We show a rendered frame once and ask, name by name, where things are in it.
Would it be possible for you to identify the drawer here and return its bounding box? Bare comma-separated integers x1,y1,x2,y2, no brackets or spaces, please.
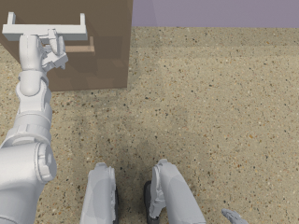
0,0,128,36

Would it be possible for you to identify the cabinet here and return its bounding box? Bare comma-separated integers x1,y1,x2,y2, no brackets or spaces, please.
0,0,134,92

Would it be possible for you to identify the handle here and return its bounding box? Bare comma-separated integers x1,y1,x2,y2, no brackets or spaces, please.
2,12,88,41
43,45,95,57

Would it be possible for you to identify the robot left shin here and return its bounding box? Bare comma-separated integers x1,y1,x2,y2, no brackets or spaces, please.
88,162,116,221

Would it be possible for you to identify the robot left forearm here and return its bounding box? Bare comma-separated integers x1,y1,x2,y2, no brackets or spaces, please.
0,70,52,148

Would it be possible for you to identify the right robot hand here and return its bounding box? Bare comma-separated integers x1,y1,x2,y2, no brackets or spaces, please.
221,208,249,224

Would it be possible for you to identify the left robot hand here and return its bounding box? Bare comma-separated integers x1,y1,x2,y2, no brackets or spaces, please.
19,26,68,75

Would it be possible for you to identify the robot left thigh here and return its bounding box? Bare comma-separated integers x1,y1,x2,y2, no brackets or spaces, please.
79,165,116,224

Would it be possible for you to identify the left robot upper arm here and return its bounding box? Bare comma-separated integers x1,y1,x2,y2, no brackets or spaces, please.
0,142,57,224

